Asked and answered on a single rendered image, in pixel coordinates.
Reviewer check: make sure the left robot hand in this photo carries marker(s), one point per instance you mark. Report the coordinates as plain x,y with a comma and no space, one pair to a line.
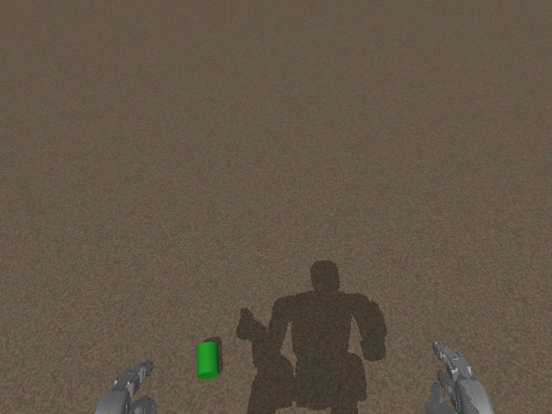
117,400

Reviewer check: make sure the can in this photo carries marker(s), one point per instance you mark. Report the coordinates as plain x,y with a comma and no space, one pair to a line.
207,360

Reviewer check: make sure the right robot hand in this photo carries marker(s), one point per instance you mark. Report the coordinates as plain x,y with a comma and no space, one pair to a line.
468,395

